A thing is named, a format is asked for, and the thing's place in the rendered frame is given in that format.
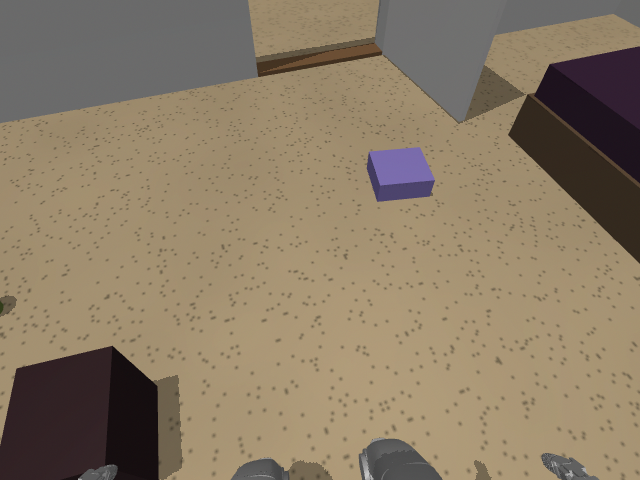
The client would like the bed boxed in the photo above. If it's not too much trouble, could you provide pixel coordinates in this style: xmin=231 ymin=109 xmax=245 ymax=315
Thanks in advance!
xmin=508 ymin=46 xmax=640 ymax=263

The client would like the right robot hand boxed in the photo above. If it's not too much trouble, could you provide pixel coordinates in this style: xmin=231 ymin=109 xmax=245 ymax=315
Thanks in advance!
xmin=541 ymin=453 xmax=599 ymax=480

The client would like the left robot hand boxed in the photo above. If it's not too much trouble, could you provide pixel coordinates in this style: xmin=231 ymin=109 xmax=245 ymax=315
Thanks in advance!
xmin=78 ymin=464 xmax=118 ymax=480

